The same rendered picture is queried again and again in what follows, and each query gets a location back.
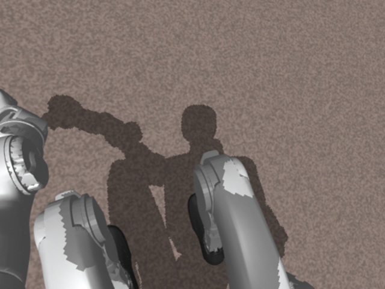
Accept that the left robot arm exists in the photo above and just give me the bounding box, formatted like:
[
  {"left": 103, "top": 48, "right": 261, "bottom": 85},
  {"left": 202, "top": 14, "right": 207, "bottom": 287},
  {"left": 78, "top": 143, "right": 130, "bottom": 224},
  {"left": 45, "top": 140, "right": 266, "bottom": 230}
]
[{"left": 0, "top": 105, "right": 49, "bottom": 289}]

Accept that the right robot foot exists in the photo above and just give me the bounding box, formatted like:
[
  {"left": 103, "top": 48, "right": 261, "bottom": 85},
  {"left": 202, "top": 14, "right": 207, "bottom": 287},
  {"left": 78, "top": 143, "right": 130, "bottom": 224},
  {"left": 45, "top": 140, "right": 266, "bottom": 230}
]
[{"left": 188, "top": 193, "right": 224, "bottom": 266}]

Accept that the left robot hand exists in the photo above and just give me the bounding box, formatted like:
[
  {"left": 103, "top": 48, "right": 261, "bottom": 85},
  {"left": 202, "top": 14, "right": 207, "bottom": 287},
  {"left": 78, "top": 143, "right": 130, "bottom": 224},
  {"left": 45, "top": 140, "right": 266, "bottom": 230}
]
[{"left": 0, "top": 89, "right": 18, "bottom": 108}]

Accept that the right robot hand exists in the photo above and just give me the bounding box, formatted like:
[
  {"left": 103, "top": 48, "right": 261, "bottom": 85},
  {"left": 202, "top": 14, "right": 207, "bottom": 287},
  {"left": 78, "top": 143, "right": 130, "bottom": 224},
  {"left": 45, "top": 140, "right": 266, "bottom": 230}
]
[{"left": 286, "top": 272, "right": 315, "bottom": 289}]

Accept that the left robot foot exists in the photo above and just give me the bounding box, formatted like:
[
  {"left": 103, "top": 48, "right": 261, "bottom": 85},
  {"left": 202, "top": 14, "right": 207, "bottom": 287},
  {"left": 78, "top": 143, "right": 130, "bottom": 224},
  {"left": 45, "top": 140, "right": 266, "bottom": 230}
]
[{"left": 107, "top": 225, "right": 139, "bottom": 289}]

